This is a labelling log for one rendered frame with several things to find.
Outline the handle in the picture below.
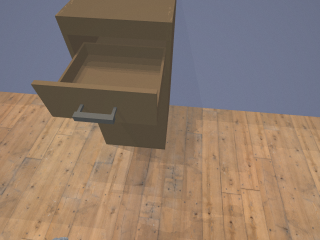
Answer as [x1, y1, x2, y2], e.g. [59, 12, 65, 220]
[72, 104, 117, 125]

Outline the drawer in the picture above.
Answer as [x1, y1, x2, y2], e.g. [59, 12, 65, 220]
[31, 42, 166, 126]

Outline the cabinet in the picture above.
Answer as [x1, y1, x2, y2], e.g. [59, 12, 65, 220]
[55, 0, 177, 150]

